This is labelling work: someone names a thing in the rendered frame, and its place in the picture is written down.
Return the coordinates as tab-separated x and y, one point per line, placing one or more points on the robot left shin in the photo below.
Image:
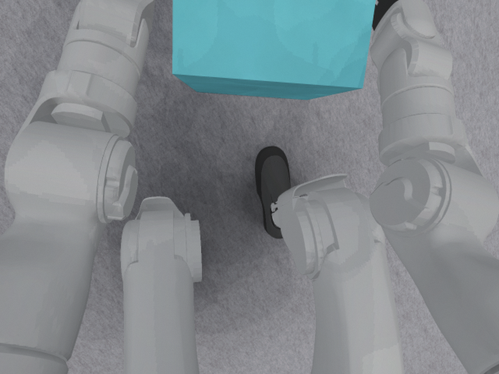
130	233

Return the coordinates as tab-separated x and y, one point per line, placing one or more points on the robot right forearm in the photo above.
416	95

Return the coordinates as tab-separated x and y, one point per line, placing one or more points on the right robot upper arm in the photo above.
436	217

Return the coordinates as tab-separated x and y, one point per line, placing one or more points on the left robot upper arm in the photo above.
65	184

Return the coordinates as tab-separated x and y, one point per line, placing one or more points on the robot right hand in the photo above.
380	10

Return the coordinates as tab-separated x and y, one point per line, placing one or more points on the right robot thigh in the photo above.
357	328

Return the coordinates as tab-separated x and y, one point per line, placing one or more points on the carton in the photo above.
294	49

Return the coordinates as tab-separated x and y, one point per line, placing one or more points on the robot left forearm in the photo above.
95	84

